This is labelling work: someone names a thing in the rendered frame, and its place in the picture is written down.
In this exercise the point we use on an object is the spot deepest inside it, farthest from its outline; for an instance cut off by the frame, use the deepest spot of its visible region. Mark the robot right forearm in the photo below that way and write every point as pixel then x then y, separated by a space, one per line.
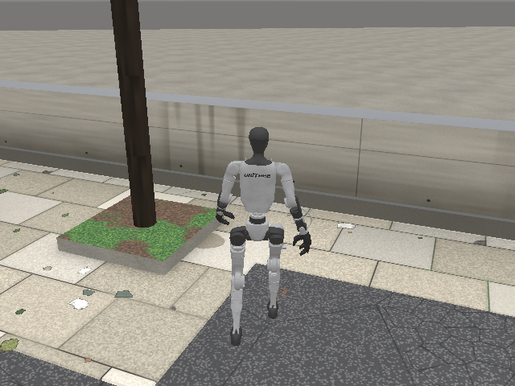
pixel 298 218

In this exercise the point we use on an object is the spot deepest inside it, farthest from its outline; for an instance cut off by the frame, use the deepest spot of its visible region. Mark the right robot upper arm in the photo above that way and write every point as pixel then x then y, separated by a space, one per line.
pixel 283 170

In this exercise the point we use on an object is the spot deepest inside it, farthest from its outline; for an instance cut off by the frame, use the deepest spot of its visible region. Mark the left robot hand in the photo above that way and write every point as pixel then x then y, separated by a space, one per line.
pixel 221 220

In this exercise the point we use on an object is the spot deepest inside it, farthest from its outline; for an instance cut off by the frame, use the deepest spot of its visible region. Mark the robot left forearm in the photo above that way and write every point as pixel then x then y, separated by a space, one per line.
pixel 220 207

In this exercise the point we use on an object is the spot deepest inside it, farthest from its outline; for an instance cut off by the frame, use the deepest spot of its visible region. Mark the right robot hand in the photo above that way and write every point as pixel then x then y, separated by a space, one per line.
pixel 306 242

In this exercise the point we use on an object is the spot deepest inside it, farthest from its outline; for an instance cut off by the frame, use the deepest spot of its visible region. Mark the robot right foot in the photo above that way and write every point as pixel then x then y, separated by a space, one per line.
pixel 272 311

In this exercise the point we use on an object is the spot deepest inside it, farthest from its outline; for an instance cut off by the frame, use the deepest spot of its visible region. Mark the robot right shin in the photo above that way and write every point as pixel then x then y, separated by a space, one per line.
pixel 274 279

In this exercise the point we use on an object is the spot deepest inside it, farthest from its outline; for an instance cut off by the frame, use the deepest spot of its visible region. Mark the left robot upper arm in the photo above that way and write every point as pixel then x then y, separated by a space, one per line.
pixel 229 179

